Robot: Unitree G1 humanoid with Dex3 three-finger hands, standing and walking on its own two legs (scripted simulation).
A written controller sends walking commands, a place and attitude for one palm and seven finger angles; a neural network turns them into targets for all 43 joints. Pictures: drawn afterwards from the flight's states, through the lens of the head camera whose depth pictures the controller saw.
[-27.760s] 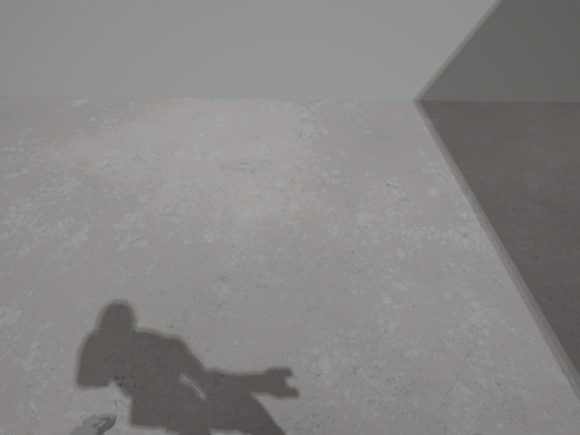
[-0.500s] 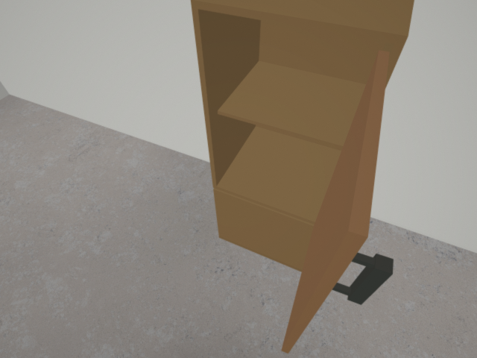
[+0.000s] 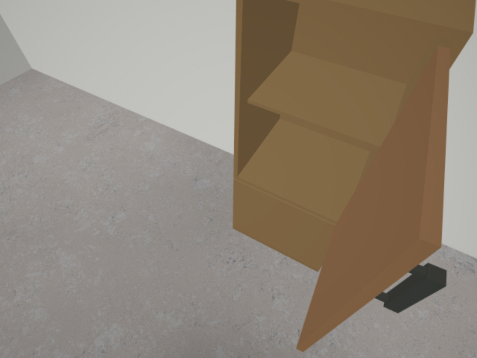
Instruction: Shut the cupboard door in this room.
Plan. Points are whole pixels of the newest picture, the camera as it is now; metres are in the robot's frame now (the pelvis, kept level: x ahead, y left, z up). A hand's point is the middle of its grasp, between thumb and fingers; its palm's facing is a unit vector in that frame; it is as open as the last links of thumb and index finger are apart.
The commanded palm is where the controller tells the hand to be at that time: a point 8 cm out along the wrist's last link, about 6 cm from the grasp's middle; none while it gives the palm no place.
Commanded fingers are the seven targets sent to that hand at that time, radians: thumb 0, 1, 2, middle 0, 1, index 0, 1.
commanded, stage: turn or walk to find it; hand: left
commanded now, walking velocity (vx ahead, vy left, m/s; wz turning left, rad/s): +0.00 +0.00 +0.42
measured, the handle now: (395, 283) +0.22 -0.20 +0.08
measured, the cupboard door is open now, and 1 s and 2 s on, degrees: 93 93 93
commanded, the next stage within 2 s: stand and wait in 0.16 s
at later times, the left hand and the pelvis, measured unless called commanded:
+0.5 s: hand out of the picture +0.05 +0.17 -0.15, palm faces +0.11 -0.96 -0.27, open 7.4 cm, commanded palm none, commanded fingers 0.00 0.90 0.90 -0.20 -0.30 -0.20 -0.30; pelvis +0.01 -0.03 +0.01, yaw +6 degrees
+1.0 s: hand out of the picture -0.05 +0.14 -0.17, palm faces +0.25 -0.95 -0.19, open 7.4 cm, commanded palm none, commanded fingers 0.00 0.90 0.90 -0.20 -0.30 -0.20 -0.30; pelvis +0.00 -0.03 +0.01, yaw +11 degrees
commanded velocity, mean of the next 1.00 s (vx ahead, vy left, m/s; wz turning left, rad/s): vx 0.00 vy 0.00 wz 0.17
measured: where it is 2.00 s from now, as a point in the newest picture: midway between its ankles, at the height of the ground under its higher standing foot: outside the picture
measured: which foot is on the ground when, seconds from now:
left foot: down 0.00-0.48, up 0.50-0.82, down 0.84-1.00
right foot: down 0.00-0.04, up 0.06-0.44, down 0.46-1.00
